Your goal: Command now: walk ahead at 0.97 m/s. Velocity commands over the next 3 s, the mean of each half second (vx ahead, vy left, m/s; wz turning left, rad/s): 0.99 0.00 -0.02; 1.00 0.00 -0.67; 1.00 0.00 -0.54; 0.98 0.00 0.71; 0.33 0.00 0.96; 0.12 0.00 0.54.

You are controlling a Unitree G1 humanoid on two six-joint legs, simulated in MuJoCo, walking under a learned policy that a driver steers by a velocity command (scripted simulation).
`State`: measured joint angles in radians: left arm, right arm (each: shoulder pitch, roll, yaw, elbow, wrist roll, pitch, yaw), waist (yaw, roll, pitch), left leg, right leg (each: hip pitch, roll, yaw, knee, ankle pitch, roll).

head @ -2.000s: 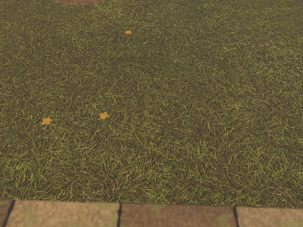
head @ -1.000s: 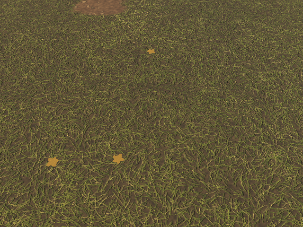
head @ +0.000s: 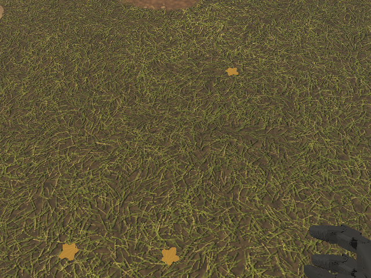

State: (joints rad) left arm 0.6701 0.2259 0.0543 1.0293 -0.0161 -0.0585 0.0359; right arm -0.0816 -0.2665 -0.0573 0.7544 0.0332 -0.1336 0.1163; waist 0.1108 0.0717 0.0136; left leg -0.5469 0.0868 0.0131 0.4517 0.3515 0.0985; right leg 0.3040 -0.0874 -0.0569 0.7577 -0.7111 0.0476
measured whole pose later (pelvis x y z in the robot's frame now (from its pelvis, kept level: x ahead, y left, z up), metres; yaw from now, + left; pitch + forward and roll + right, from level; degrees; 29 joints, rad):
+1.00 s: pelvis +0.94 +0.00 -0.05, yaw -23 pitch +2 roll +3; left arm 0.37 0.27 0.06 0.82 -0.05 -0.06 0.02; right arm 0.08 -0.26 -0.05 0.75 0.00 -0.13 0.01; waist 0.03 -0.03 0.04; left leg -0.40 -0.01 0.01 0.55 -0.18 -0.03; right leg -0.34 0.00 0.11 1.31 -0.38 -0.07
